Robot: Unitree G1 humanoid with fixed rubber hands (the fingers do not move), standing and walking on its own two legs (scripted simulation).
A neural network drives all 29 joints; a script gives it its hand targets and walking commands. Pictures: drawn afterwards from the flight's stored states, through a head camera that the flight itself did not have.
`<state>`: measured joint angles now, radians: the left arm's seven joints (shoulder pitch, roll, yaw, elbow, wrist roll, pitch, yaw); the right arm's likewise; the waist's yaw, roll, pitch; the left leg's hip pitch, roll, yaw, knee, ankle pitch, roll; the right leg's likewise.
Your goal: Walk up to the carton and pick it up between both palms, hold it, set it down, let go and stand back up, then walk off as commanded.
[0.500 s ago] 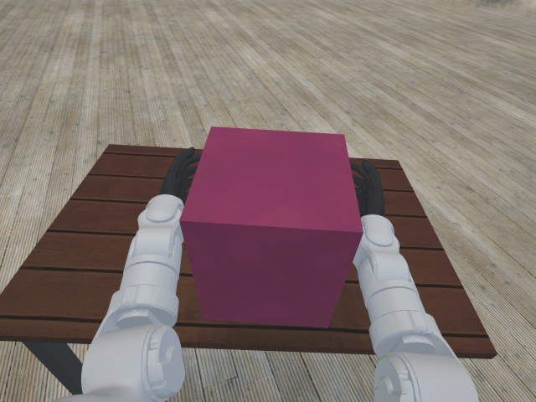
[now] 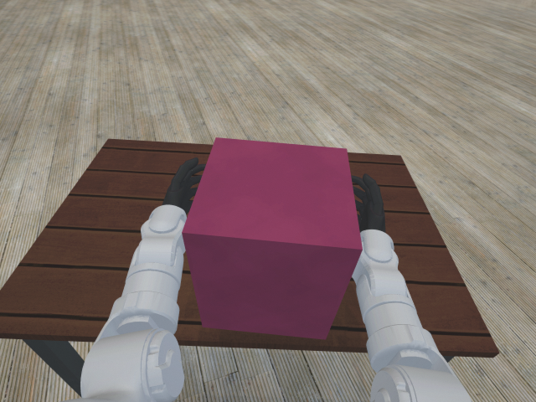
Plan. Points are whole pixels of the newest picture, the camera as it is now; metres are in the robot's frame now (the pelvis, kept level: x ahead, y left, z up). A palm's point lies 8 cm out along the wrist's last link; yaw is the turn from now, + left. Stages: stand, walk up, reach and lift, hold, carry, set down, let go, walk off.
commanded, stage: set down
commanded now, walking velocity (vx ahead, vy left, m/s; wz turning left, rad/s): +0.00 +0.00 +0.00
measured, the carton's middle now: (272, 241) +0.36 +0.00 +0.07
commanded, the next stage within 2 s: none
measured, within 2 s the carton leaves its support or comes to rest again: rests again in 0.92 s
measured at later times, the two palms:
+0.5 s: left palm (177, 218) +0.38 +0.15 +0.10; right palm (366, 239) +0.35 -0.15 +0.09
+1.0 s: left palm (179, 227) +0.39 +0.15 +0.07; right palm (359, 248) +0.35 -0.15 +0.06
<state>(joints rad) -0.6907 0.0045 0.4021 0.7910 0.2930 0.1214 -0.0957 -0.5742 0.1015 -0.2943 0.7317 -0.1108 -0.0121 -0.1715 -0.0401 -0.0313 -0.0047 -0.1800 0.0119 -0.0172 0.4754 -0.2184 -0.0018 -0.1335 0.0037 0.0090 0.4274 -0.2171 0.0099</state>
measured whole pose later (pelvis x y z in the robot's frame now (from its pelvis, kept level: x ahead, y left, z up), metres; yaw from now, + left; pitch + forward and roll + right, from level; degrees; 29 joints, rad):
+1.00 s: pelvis +0.02 +0.00 +0.00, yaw +0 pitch -3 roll -1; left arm -0.58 -0.02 0.40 0.82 0.29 -0.03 -0.11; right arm -0.47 0.14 -0.33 0.81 -0.16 -0.22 -0.16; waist -0.02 -0.03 0.02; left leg -0.18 0.01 -0.02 0.48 -0.24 0.00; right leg -0.13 0.00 0.01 0.43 -0.24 0.01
